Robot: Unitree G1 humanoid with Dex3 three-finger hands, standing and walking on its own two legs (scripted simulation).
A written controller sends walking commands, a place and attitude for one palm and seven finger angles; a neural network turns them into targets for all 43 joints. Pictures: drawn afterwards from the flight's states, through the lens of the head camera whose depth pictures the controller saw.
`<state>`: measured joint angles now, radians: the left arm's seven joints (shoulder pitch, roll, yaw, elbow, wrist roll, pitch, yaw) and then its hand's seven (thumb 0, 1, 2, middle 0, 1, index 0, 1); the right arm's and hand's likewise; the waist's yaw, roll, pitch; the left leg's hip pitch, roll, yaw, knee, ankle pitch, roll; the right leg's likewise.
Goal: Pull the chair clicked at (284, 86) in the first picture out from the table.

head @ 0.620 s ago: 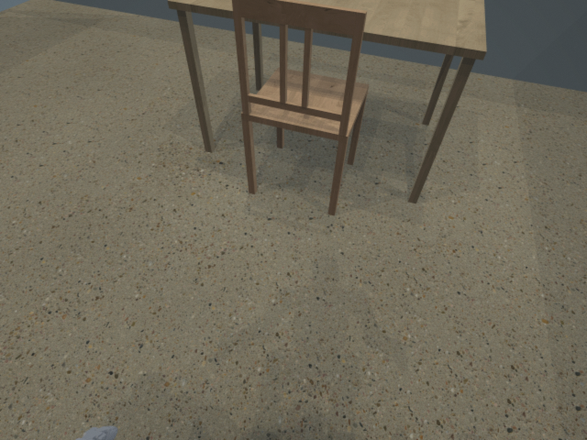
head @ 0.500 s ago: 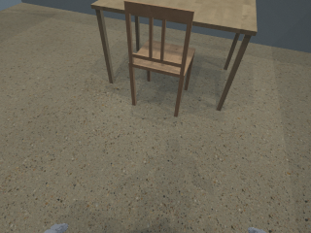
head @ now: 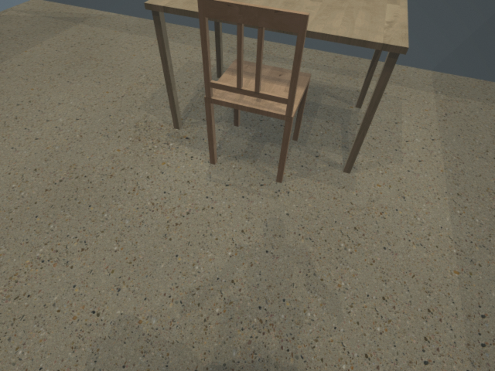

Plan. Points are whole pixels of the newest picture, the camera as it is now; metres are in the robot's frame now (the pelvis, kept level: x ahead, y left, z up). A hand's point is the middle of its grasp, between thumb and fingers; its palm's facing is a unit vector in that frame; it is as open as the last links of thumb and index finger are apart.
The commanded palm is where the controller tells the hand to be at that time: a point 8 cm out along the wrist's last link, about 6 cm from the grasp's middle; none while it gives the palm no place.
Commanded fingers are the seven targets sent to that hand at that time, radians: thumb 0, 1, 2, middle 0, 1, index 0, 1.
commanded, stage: stand and wait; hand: left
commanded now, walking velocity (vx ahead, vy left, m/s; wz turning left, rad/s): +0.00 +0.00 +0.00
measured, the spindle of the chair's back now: (240, 57) +1.28 +0.11 -0.10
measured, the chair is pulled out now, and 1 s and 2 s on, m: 0.00 0.00 0.00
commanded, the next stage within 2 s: look at it before walking up in 0.20 s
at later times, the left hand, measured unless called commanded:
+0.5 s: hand out of the picture +0.07 +0.24 -0.16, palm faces -0.03 -0.94 -0.33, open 7.4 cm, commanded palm none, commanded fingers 0.00 0.90 0.90 -0.20 -0.30 -0.20 -0.30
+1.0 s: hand out of the picture +0.06 +0.24 -0.16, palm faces -0.03 -0.94 -0.33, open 7.4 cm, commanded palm none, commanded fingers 0.00 0.90 0.90 -0.20 -0.30 -0.20 -0.30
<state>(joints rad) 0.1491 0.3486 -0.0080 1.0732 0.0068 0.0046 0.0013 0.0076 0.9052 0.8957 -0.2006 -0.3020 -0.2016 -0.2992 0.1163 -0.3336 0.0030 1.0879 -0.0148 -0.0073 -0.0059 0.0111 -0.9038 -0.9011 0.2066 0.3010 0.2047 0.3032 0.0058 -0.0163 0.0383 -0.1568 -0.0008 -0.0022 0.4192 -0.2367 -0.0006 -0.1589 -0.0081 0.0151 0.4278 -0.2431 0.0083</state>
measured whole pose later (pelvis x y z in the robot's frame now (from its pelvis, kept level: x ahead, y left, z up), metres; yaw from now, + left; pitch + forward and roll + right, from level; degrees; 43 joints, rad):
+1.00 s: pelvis -0.01 -0.01 +0.00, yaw +0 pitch -2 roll +0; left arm 0.15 0.33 -0.01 1.09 0.01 0.00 0.01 0.01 0.91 0.90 -0.20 -0.30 -0.20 -0.30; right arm 0.13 -0.33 0.01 1.11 -0.02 0.00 0.00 0.01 -0.90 -0.90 0.21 0.30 0.20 0.30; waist 0.00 -0.01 0.02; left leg -0.15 0.01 -0.01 0.38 -0.21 -0.01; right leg -0.15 0.01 0.01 0.39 -0.21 0.00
